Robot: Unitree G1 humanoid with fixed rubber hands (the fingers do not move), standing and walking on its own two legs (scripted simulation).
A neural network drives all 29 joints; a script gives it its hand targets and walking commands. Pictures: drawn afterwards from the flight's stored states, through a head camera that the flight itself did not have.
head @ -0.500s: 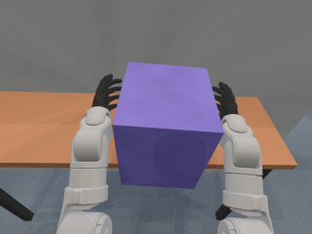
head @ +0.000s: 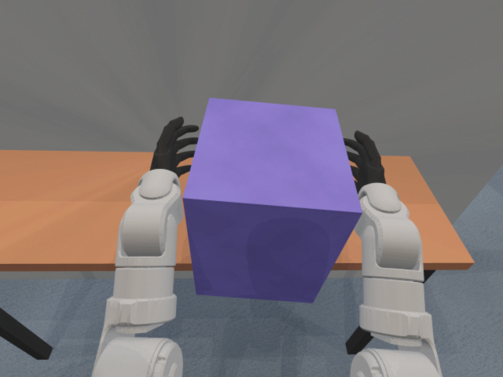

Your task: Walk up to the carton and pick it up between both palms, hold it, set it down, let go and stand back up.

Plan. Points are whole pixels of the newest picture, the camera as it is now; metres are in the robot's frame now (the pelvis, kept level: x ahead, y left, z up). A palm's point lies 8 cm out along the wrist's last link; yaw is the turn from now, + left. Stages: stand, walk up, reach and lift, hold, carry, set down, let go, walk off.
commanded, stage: hold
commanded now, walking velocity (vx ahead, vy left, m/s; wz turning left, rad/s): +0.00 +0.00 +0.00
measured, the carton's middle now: (263, 205) +0.37 +0.00 +0.10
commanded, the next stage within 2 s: set down in 1.18 s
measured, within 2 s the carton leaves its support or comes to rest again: neither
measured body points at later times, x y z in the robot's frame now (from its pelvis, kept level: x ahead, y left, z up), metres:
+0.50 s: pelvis +0.00 +0.00 +0.00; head -0.01 +0.01 +0.45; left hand +0.37 +0.14 +0.17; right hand +0.37 -0.15 +0.17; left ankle +0.03 +0.11 -0.76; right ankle +0.01 -0.11 -0.76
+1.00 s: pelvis +0.00 +0.00 +0.00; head -0.01 +0.01 +0.45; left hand +0.37 +0.14 +0.18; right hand +0.37 -0.15 +0.17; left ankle +0.03 +0.11 -0.76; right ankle +0.01 -0.11 -0.76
